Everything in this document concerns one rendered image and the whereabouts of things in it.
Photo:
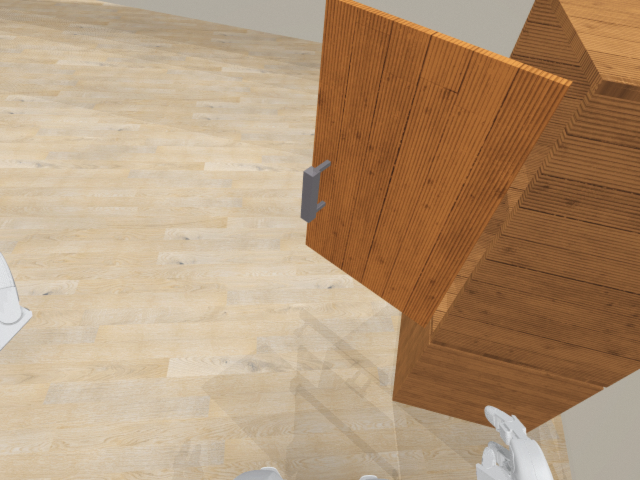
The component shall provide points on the cupboard door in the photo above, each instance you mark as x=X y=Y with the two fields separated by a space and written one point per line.
x=425 y=134

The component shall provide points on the left robot shin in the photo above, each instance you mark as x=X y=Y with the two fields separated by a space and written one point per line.
x=270 y=468

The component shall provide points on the handle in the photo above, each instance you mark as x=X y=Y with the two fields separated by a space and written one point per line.
x=310 y=189

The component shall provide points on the robot left hand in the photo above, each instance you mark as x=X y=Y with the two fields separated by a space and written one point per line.
x=13 y=317

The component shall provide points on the robot right hand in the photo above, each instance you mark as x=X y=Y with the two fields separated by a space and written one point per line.
x=523 y=461

